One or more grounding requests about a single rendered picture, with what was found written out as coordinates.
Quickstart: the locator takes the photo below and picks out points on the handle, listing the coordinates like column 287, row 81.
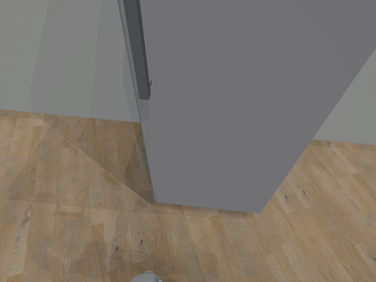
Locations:
column 137, row 43

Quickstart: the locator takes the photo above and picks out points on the fridge door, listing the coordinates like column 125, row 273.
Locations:
column 240, row 88

